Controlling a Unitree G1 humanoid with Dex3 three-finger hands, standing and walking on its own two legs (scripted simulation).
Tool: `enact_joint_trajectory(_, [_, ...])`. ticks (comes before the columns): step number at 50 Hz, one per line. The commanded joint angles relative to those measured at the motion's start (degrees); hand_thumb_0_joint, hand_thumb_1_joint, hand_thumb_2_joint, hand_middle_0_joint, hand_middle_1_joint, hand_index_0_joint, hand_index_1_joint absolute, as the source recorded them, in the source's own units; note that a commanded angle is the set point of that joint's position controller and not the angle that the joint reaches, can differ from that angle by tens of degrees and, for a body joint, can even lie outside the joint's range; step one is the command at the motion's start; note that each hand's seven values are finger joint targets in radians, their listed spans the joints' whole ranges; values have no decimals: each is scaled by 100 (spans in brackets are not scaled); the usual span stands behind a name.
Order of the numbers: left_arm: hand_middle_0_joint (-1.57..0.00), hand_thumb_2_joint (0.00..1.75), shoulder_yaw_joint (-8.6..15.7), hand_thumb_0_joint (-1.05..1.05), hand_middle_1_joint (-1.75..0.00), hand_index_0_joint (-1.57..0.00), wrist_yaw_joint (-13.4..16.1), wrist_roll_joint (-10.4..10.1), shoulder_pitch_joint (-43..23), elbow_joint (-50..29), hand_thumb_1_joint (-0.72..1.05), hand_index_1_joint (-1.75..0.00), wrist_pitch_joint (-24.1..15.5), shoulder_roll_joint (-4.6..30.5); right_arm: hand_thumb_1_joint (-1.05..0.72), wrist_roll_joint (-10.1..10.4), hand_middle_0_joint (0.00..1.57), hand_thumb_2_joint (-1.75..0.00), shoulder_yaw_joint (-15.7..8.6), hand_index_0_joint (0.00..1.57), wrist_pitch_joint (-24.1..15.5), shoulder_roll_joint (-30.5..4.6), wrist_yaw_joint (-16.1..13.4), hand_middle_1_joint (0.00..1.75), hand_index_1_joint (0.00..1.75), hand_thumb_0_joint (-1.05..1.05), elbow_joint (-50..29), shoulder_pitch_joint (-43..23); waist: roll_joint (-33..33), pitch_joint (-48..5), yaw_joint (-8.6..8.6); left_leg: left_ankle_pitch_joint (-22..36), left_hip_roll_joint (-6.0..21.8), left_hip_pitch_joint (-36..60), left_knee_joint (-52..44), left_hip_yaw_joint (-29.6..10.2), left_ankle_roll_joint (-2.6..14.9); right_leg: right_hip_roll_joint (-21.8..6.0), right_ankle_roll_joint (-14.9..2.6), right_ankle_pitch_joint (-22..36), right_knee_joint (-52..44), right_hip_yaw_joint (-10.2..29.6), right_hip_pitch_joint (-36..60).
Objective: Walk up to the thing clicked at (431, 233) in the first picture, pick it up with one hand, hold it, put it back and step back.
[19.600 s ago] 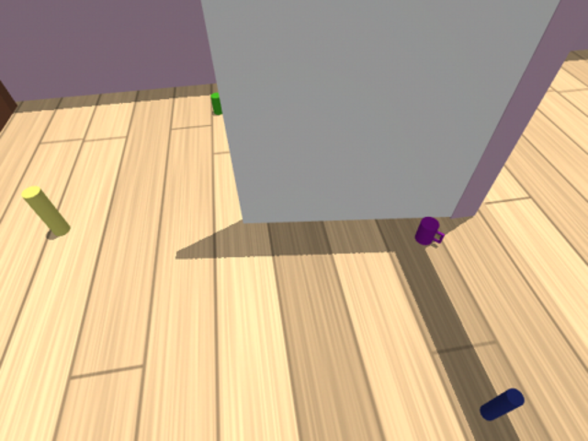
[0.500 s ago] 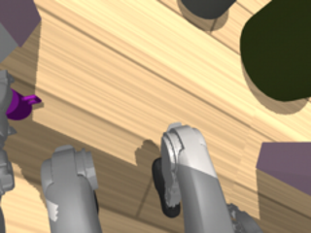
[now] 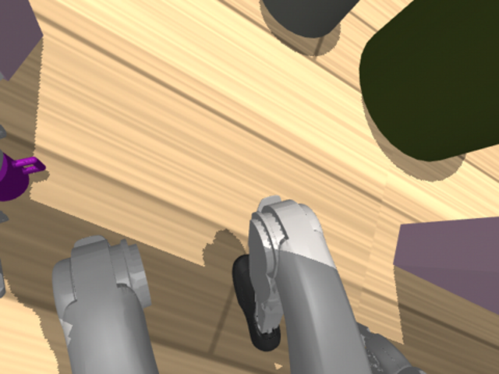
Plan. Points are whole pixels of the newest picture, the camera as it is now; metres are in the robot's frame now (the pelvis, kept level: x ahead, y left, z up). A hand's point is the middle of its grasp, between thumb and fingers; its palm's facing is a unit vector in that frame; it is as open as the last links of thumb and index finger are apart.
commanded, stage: rest palm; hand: left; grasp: from above
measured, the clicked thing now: (3, 171) +0.44 +0.31 -0.25
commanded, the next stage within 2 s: close in 0.10 s
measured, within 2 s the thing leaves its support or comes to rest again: leaves its support in 1.92 s
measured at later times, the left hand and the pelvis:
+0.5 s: hand out of the picture +0.42 +0.32 -0.21, palm faces -0.44 -0.15 -0.88, open 13.0 cm; pelvis +0.00 +0.00 +0.00, yaw +0 degrees
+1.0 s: hand out of the picture +0.42 +0.32 -0.21, palm faces -0.45 -0.14 -0.88, open 11.2 cm; pelvis +0.00 +0.00 +0.00, yaw +0 degrees
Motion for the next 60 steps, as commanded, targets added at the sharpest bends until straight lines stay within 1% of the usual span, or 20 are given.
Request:
enact_joint_trajectory(1, [-9, 108, 3, 0, -101, -5, 42, -57, -1063, -346, -57, -104, 62, 979, -90, -37, 20, -90, -420, 20, -48, -1647, -12, 30, 30, 0, -25, 1053, 2184, -3386, -132, 1157, 62, 2673, -1648, 748, 274, 178, -469, 1208, -1128, -857, 1855])
enact_joint_trajectory(4, [-10, 109, -23, 0, -101, -6, 18, -119, -1051, -312, -54, -105, 75, 998, -90, -29, 20, -90, -366, 20, -73, -1628, 18, 30, 30, 0, -69, 993, 2172, -3251, -131, 1018, 78, 2554, -1665, 708, 271, 165, -484, 1102, -1106, -870, 1730])
enact_joint_trajectory(7, [-10, 110, 73, 0, -103, -6, 7, -153, -1109, -593, -55, -106, 59, 1102, -90, -52, 20, -91, -390, 20, -49, -1644, 16, 30, 30, 0, -40, 1038, 2273, -3544, -58, 1101, 79, 2631, -1669, 729, 268, 193, -494, 1177, -1164, -848, 1911])
enact_joint_trajectory(10, [-10, 110, -74, 0, -102, -6, -50, -169, -1021, -416, -55, -106, 90, 851, -91, -71, 20, -91, -366, 20, -91, -1603, 69, 30, 30, 0, -56, 1032, 2168, -3288, -161, 1050, 77, 2564, -1630, 736, 270, 183, -489, 1171, -1130, -865, 1793])
enact_joint_trajectory(12, [-16, 108, -20, 0, -100, -13, -58, -181, -1031, -418, -46, -104, 66, 959, -90, -68, 20, -90, -338, 20, -90, -1627, 93, 30, 30, 0, -53, 1052, 2210, -3241, -160, 980, 75, 2508, -1674, 706, 269, 180, -500, 1099, -1118, -883, 1797])
enact_joint_trajectory(14, [-21, 109, 17, 0, -99, -16, -71, -195, -974, -586, -41, -103, 50, 1054, -90, -23, 20, -90, -404, 20, -92, -1696, 67, 30, 30, 0, -27, 994, 2292, -3380, -40, 960, 79, 2593, -1737, 714, 256, 200, -521, 1048, -1170, -854, 1816])
enact_joint_trajectory(19, [-22, 102, -148, 0, -97, -19, -101, -163, -1036, -287, -36, -99, 32, 859, -90, -77, 20, -90, -269, 20, -72, -1611, 103, 30, 30, 0, -57, 1033, 2009, -3198, -240, 1077, 77, 2411, -1590, 707, 297, 206, -481, 1206, -1163, -861, 1909])
enact_joint_trajectory(20, [-22, 100, -9, 0, -96, -19, -72, -197, -938, -368, -37, -99, 0, 1011, -90, -58, 20, -90, -282, 20, -47, -1655, 72, 30, 30, 0, -26, 1030, 2004, -3367, -119, 1112, 78, 2390, -1620, 712, 308, 224, -476, 1234, -1240, -829, 2064])
enact_joint_trajectory(28, [-28, 95, -170, 0, -91, -26, -85, -131, -957, -383, -29, -94, 19, 863, -90, -100, 20, -90, -282, 20, -55, -1642, 85, 30, 30, 0, -112, 957, 2224, -3275, -156, 1092, 75, 2582, -1690, 691, 246, 196, -499, 1198, -1127, -885, 1832])
enact_joint_trajectory(30, [-29, 92, -63, 0, -89, -27, -74, -169, -961, -569, -28, -91, 18, 1000, -90, -69, 20, -90, -297, 20, -28, -1648, 67, 30, 30, 0, -75, 948, 2311, -3526, -34, 1159, 65, 2591, -1675, 731, 259, 213, -505, 1255, -1176, -828, 1998])
enact_joint_trajectory(33, [-31, 91, -243, 0, -89, -30, -99, -156, -920, -420, -24, -91, 69, 718, -90, -101, 20, -90, -313, 20, -41, -1610, 78, 30, 30, 0, -36, 973, 2306, -3319, -142, 1171, 73, 2607, -1666, 748, 241, 216, -506, 1283, -1164, -837, 1902])
enact_joint_trajectory(34, [-34, 93, -117, 0, -89, -31, -81, -204, -951, -604, -22, -91, 46, 816, -90, -80, 20, -90, -325, 20, -28, -1632, 66, 30, 30, 0, -58, 957, 2294, -3509, -51, 1121, 67, 2627, -1727, 715, 240, 219, -520, 1206, -1169, -852, 1896])
enact_joint_trajectory(39, [-36, 89, -122, 0, -89, -35, -100, -234, -1048, -720, -17, -90, 66, 853, -90, -53, 20, -90, -376, 20, -21, -1670, 52, 30, 30, 0, -56, 980, 2292, -3502, -43, 1048, 55, 2619, -1748, 718, 254, 192, -522, 1136, -1185, -834, 1813])
enact_joint_trajectory(41, [-37, 87, -254, 0, -88, -36, -139, -219, -1003, -570, -15, -89, 94, 673, -90, -57, 20, -90, -374, 20, -42, -1624, 76, 30, 30, 0, -53, 996, 2234, -3383, -116, 1057, 59, 2618, -1715, 736, 248, 189, -518, 1158, -1171, -831, 1821])
enact_joint_trajectory(47, [-43, 85, -128, 0, -88, -43, -142, -244, -995, -678, -6, -88, 92, 751, -90, -6, 20, -90, -394, 20, -4, -1654, 37, 30, 30, 0, -61, 1065, 2286, -3615, -41, 1230, 49, 2732, -1754, 716, 231, 173, -523, 1259, -1161, -831, 1855])
enact_joint_trajectory(51, [-45, 83, -274, 0, -88, -45, -168, -256, -1031, -496, -3, -87, 72, 625, -90, -35, 20, -90, -329, 20, -16, -1626, 55, 30, 30, 0, -66, 1032, 2168, -3355, -165, 1152, 47, 2542, -1714, 719, 256, 181, -510, 1239, -1175, -826, 1870])
enact_joint_trajectory(53, [-46, 82, -178, 0, -87, -47, -161, -257, -1037, -547, 0, -86, 50, 776, -90, -14, 20, -90, -328, 20, 0, -1647, 33, 30, 30, 0, -85, 1029, 2168, -3432, -83, 1122, 36, 2550, -1760, 722, 258, 170, -519, 1173, -1203, -813, 1895])
enact_joint_trajectory(56, [-48, 80, -281, 0, -89, -50, -206, -287, -1007, -523, 4, -87, 53, 625, -90, -30, 20, -90, -331, 20, -30, -1618, 53, 30, 30, 0, -106, 1022, 2087, -3309, -115, 931, 38, 2469, -1731, 739, 270, 178, -515, 1017, -1220, -829, 1807])
enact_joint_trajectory(58, [-51, 81, -121, 0, -88, -52, -185, -278, -939, -630, 7, -86, 51, 824, -90, -21, 20, -90, -344, 20, -20, -1659, 40, 30, 30, 0, -105, 1066, 2200, -3555, -8, 1132, 28, 2640, -1760, 740, 255, 169, -523, 1155, -1203, -816, 1940])
enact_joint_trajectory(60, [-53, 82, -290, 0, -89, -55, -213, -284, -974, -550, 9, -87, 44, 636, -90, 1, 20, -90, -356, 20, -17, -1623, 36, 30, 30, 0, -95, 1030, 2139, -3478, -90, 1099, 50, 2573, -1717, 744, 257, 189, -522, 1162, -1213, -803, 1898])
